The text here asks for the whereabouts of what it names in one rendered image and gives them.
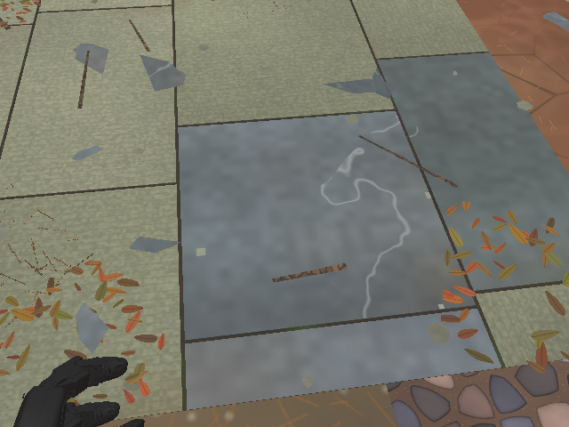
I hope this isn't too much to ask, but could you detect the robot left hand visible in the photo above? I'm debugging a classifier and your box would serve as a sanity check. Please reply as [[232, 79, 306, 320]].
[[13, 356, 145, 427]]

